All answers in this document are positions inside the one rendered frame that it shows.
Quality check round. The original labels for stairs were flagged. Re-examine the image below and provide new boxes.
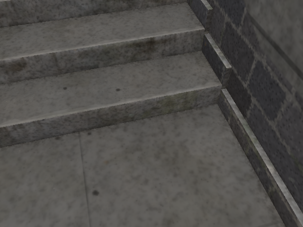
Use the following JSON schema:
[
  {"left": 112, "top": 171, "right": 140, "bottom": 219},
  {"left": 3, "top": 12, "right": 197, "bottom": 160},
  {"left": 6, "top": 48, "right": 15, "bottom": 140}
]
[{"left": 0, "top": 0, "right": 223, "bottom": 148}]

